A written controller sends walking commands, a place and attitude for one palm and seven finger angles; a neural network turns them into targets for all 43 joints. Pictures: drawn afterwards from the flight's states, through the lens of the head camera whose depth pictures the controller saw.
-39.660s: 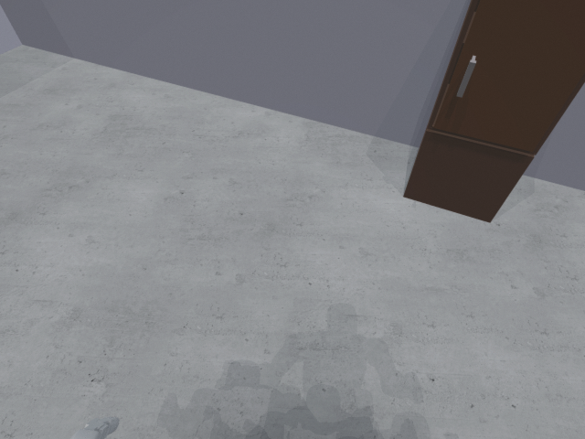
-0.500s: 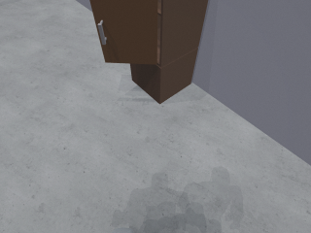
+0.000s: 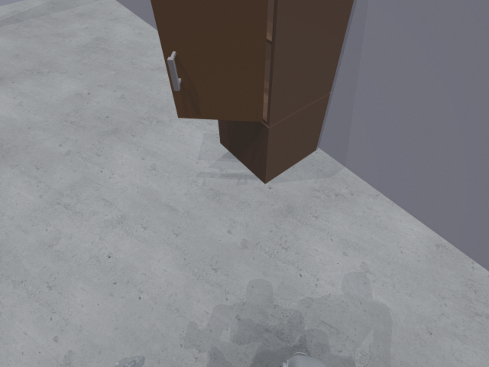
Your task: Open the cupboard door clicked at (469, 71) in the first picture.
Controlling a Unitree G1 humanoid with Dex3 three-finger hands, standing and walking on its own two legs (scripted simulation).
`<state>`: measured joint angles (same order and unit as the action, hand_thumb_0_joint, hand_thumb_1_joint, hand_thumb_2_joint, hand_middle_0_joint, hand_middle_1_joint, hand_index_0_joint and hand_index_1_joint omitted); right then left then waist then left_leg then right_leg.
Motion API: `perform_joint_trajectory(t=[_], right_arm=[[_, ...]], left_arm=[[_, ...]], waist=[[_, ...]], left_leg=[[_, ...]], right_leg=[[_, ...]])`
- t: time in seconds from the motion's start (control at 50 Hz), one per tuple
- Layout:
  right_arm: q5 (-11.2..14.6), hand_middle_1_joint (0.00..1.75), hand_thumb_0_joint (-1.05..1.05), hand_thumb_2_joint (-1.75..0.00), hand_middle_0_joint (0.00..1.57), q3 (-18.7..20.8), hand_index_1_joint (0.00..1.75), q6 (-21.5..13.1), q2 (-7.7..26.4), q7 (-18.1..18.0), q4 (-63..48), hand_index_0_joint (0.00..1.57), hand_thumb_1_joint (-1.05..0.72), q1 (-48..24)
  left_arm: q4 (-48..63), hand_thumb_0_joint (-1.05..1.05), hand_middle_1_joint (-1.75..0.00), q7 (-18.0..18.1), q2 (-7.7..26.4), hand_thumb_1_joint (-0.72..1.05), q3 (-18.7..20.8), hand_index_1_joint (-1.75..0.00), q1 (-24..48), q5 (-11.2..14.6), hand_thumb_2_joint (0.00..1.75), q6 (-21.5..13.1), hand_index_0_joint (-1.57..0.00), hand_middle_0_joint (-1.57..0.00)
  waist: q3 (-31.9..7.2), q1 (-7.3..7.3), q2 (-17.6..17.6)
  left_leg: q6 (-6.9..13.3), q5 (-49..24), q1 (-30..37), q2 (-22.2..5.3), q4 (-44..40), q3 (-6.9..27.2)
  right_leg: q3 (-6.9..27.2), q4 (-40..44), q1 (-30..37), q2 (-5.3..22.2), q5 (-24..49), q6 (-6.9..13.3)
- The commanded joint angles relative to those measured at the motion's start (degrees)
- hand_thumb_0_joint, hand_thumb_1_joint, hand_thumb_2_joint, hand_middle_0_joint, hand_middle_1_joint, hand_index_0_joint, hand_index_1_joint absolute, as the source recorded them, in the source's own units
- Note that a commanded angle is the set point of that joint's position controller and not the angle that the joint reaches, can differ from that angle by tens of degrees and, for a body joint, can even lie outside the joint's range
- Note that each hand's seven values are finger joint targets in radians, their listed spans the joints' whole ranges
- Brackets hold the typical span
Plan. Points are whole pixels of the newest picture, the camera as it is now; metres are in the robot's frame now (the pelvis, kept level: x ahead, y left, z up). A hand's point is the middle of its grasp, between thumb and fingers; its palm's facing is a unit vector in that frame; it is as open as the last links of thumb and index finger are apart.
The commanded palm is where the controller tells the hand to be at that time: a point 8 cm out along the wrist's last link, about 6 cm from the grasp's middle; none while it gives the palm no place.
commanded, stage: take the last steps up to it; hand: left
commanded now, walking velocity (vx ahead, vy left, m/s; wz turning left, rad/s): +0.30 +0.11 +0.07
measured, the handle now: (175, 71) +1.05 +0.29 -0.11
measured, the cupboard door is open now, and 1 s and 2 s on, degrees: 46 46 46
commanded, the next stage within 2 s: come to a stop and stand still in 1.16 s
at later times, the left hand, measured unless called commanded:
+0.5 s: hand out of the picture +0.09 +0.19 -0.16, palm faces +0.19 -0.97 -0.16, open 7.3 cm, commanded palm none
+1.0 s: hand (145, 212) +0.47 +0.27 -0.15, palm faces -0.01 -0.98 -0.21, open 7.3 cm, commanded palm none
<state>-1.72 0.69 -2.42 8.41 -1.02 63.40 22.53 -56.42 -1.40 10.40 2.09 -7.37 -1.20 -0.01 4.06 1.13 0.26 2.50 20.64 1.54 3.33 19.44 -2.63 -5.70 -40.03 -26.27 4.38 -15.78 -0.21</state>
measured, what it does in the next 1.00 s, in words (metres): walks ahead: right foot, then left foot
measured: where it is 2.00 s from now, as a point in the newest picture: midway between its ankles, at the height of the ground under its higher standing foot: (235, 303)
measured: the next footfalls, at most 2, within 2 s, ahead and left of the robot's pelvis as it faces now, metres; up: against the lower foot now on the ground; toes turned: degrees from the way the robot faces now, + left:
right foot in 0.04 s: +0.13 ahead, -0.10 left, +0.00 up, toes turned -7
left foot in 0.54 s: +0.31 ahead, +0.17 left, +0.00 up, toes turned +11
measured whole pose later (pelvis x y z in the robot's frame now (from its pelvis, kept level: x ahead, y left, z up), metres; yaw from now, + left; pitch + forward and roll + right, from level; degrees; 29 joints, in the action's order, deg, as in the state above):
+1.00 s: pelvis +0.34 +0.09 +0.01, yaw +0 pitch +0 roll +2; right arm -2.1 1.3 -3.2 8.7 -1.3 64.6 23.3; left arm -56.3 -0.7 11.0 3.0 -4.7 -1.4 -0.3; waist 3.0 2.2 1.0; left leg 3.0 16.7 -1.8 2.1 18.3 -11.0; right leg -4.6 -41.7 -27.7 5.4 -13.2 0.8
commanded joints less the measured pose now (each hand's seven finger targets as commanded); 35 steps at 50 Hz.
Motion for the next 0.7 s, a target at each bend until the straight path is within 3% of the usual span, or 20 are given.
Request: perform_joint_trajectory(t=[0.0,0.02,0.04,0.06,0.08,0.1,0.12,0.18,0.26,0.34,0.42,0.46,0.48,0.5,0.52,0.54,0.56,0.6,0.62,0.68], right_arm=[[1.2,0.30,0.00,-0.90,0.20,2.0,0.30,-1.3,8.6,-0.3,-1.2,0.20,-0.90,1.4],[1.8,0.30,0.00,-0.90,0.20,2.0,0.30,-1.6,6.8,0.1,-2.8,0.20,-0.90,2.5],[1.5,0.30,0.00,-0.90,0.20,2.5,0.30,-0.9,7.7,0.0,-3.5,0.20,-0.90,1.6],[1.0,0.30,0.00,-0.90,0.20,3.0,0.30,-0.4,7.8,0.3,-4.0,0.20,-0.90,-3.1],[0.7,0.30,0.00,-0.90,0.20,3.0,0.30,0.0,6.4,0.6,-4.3,0.20,-0.90,-5.8],[0.4,0.30,0.00,-0.90,0.20,2.8,0.30,0.7,4.7,0.9,-3.4,0.20,-0.90,-4.6],[0.3,0.30,0.00,-0.90,0.20,2.7,0.30,1.3,3.4,1.2,-2.5,0.20,-0.90,-2.8],[-0.1,0.30,0.00,-0.90,0.20,2.7,0.30,2.3,1.8,1.7,-1.4,0.20,-0.90,0.1],[0.0,0.30,0.00,-0.90,0.20,2.9,0.30,2.1,1.7,2.4,-3.9,0.20,-0.90,-5.0],[0.2,0.30,0.00,-0.90,0.20,2.7,0.30,1.3,2.7,3.1,-6.9,0.20,-0.90,-12.2],[0.5,0.30,0.00,-0.90,0.20,2.4,0.30,0.4,3.3,3.4,-8.8,0.20,-0.90,-17.1],[0.5,0.30,0.00,-0.90,0.20,2.4,0.30,-0.1,4.4,3.0,-7.9,0.20,-0.90,-13.7],[0.2,0.30,0.00,-0.90,0.20,2.7,0.30,-0.5,5.8,2.6,-6.2,0.20,-0.90,-8.5],[-0.1,0.30,0.00,-0.90,0.20,3.6,0.30,-0.8,9.8,1.8,-4.1,0.20,-0.90,-1.2],[-0.7,0.30,0.00,-0.90,0.20,5.2,0.30,-0.9,16.2,1.0,-2.9,0.20,-0.90,5.5],[-0.5,0.30,0.00,-0.90,0.20,5.2,0.30,-0.2,17.3,0.4,-2.7,0.20,-0.90,8.4],[-0.1,0.30,0.00,-0.90,0.20,4.6,0.30,-0.3,15.4,-0.1,-3.4,0.20,-0.90,4.4],[0.1,0.30,0.00,-0.90,0.20,3.2,0.30,-0.8,10.1,-0.3,-5.7,0.20,-0.90,-3.0],[0.2,0.30,0.00,-0.90,0.20,2.7,0.30,-1.3,8.7,-0.4,-5.8,0.20,-0.90,-4.2],[0.4,0.30,0.00,-0.90,0.20,2.2,0.30,-2.3,7.3,-0.5,-5.0,0.20,-0.90,-3.7]], left_arm=[[0.1,0.00,-0.30,0.5,7.9,0.90,2.9,-0.30,-13.6,-0.4,0.90,-2.6,-0.20,-0.20],[-2.2,0.00,-0.30,1.2,13.7,0.90,4.4,-0.30,-22.1,-0.7,0.90,-3.0,-0.20,-0.20],[-2.2,0.00,-0.30,1.5,15.3,0.90,4.6,-0.30,-22.6,0.4,0.90,-2.9,-0.20,-0.20],[-0.7,0.00,-0.30,1.9,12.8,0.90,4.0,-0.30,-16.6,0.5,0.90,-2.7,-0.20,-0.20],[0.3,0.00,-0.30,2.1,9.5,0.90,3.2,-0.30,-12.3,0.5,0.90,-2.8,-0.20,-0.20],[0.8,0.00,-0.30,2.1,6.8,0.90,2.3,-0.30,-9.4,0.3,0.90,-3.2,-0.20,-0.20],[0.7,0.00,-0.30,2.1,5.0,0.90,2.1,-0.30,-8.7,0.3,0.90,-3.5,-0.20,-0.20],[-0.3,0.00,-0.30,2.0,3.2,0.90,2.1,-0.30,-9.4,0.0,0.90,-4.6,-0.20,-0.20],[-2.7,0.00,-0.30,1.8,4.7,0.90,2.1,-0.30,-12.5,0.1,0.90,-5.4,-0.20,-0.20],[-5.0,0.00,-0.30,1.7,5.8,0.90,1.8,-0.30,-15.6,-0.1,0.90,-5.5,-0.20,-0.20],[-6.6,0.00,-0.30,2.1,7.3,0.90,2.2,-0.30,-16.9,-0.5,0.90,-4.8,-0.20,-0.20],[-6.6,0.00,-0.30,2.1,8.0,0.90,2.5,-0.30,-15.5,-0.2,0.90,-4.3,-0.20,-0.20],[-6.4,0.00,-0.30,2.1,7.6,0.90,2.5,-0.30,-14.8,-0.1,0.90,-4.0,-0.20,-0.20],[-5.8,0.00,-0.30,1.8,5.7,0.90,2.0,-0.30,-15.5,0.0,0.90,-3.7,-0.20,-0.20],[-4.5,0.00,-0.30,1.5,2.5,0.90,1.4,-0.30,-16.5,0.4,0.90,-3.6,-0.20,-0.20],[-2.1,0.00,-0.30,1.9,2.1,0.90,1.1,-0.30,-12.8,0.1,0.90,-3.7,-0.20,-0.20],[-1.7,0.00,-0.30,2.1,1.8,0.90,1.1,-0.30,-10.0,0.1,0.90,-3.5,-0.20,-0.20],[-2.5,0.00,-0.30,1.5,2.1,0.90,1.6,-0.30,-9.2,-0.2,0.90,-2.8,-0.20,-0.20],[-3.4,0.00,-0.30,1.1,1.8,0.90,1.6,-0.30,-10.7,-0.5,0.90,-2.6,-0.20,-0.20],[-3.7,0.00,-0.30,1.0,0.1,0.90,1.5,-0.30,-12.4,-0.6,0.90,-1.6,-0.20,-0.20]], waist=[[-4.7,-8.11,2.6],[-10.4,-10.29,14.6],[-10.4,-9.09,16.1],[-4.0,-7.89,10.5],[1.1,-5.83,5.4],[1.6,-3.40,5.5],[0.7,-2.51,6.9],[-1.0,-0.62,7.2],[-0.8,-2.07,4.5],[0.3,-3.71,7.2],[0.7,-4.67,9.4],[0.1,-2.15,8.4],[-1.8,0.52,6.1],[-6.2,3.42,-1.1],[-11.6,5.14,-14.4],[-11.2,6.11,-13.9],[-10.3,4.79,-12.0],[-3.9,1.44,-7.5],[-3.4,-0.03,-5.8],[-4.1,-1.81,-4.6]], left_leg=[[3.4,-24.2,-19.4,-8.9,17.6,3.3],[0.2,-3.5,-31.9,-1.3,34.5,-1.6],[-0.4,13.1,-34.7,-1.6,48.8,2.3],[-0.6,8.2,-37.5,-5.0,53.2,5.4],[-0.9,1.9,-37.9,-7.5,52.4,6.3],[-1.7,-2.5,-35.5,-8.7,50.4,5.8],[-2.4,-4.5,-32.9,-9.2,48.2,4.7],[-4.2,-9.1,-31.4,-9.6,41.4,1.9],[-5.4,-11.8,-35.1,-9.6,33.3,0.4],[-5.4,-11.6,-36.3,-8.8,23.9,-1.2],[-3.9,-8.1,-30.6,-7.0,16.0,-2.9],[-3.0,-9.5,-21.1,-4.8,10.4,-5.0],[-2.3,-10.5,-11.7,-3.6,6.6,-5.9],[-0.5,-11.0,0.9,-8.2,6.4,-1.6],[5.0,-13.4,10.6,-22.1,4.1,17.1],[9.0,-13.8,8.1,-27.4,-1.6,23.2],[9.5,-9.2,3.0,-27.3,-3.4,22.2],[7.9,-5.6,-7.5,-24.2,-7.1,16.5],[6.6,-8.5,-9.9,-22.4,-7.5,12.8],[6.9,-17.9,-9.2,-19.8,-8.8,6.3]], right_leg=[[4.7,10.9,31.9,1.7,4.2,3.5],[25.8,17.7,43.7,17.8,3.8,9.3],[38.4,26.9,37.4,26.0,-4.6,13.6],[37.0,30.2,28.1,24.5,-14.1,13.0],[30.1,30.9,20.0,21.7,-14.3,11.0],[21.7,31.1,14.9,18.7,-10.6,8.8],[16.6,31.5,13.1,16.2,-7.2,7.6],[8.0,32.6,12.5,13.0,0.3,6.6],[6.3,32.3,18.3,13.0,7.2,7.6],[4.8,30.1,23.2,13.5,14.3,7.7],[4.7,25.9,24.3,14.8,19.1,7.1],[2.6,21.6,20.7,13.4,19.0,5.8],[0.4,14.6,16.8,11.0,20.5,4.6],[-1.9,2.7,9.5,7.8,15.1,3.0],[-5.5,-13.5,-3.1,0.0,-10.1,0.5],[-0.8,-26.0,-7.7,-1.4,-19.7,1.5],[2.7,-32.6,-10.5,0.6,-16.3,2.0],[5.3,-33.9,-10.5,3.8,-7.1,1.7],[5.1,-31.7,-8.4,4.4,-5.0,1.3],[4.1,-26.7,-7.4,3.6,-1.0,0.4]])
